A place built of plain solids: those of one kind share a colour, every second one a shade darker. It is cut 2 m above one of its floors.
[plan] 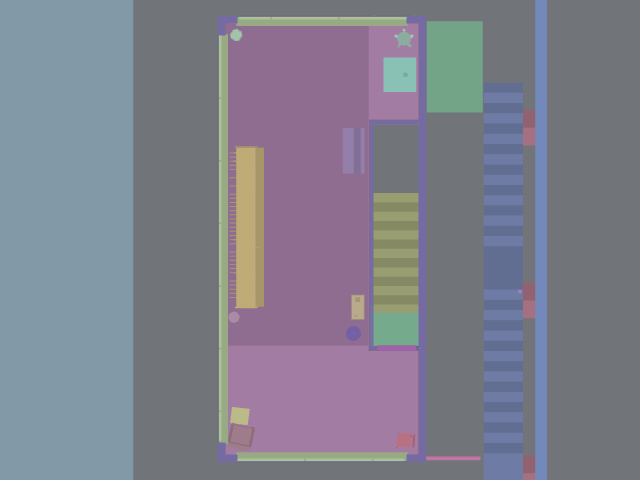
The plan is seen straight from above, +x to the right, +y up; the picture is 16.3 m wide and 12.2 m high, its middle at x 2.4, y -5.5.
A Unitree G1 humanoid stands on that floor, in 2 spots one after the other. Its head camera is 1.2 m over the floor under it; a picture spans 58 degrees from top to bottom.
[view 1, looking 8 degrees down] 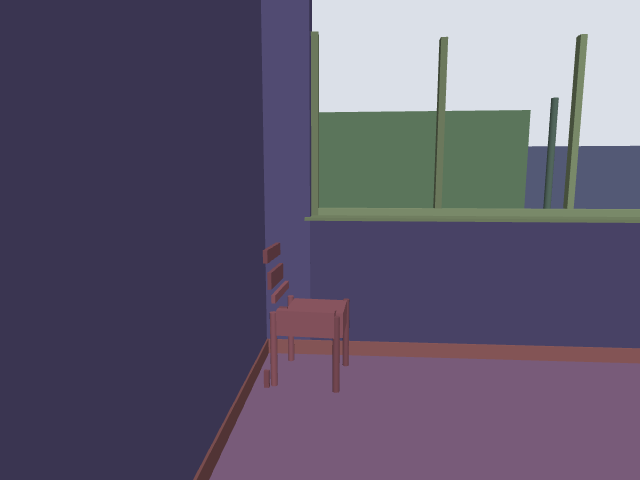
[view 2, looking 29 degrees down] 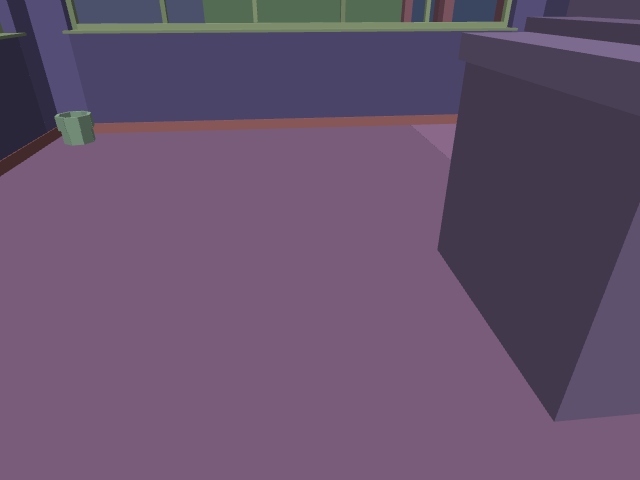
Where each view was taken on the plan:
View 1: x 4.33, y -8.09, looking -86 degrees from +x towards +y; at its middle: wall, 2.89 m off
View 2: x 2.15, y -4.65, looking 84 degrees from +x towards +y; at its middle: raised_floor_operating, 2.48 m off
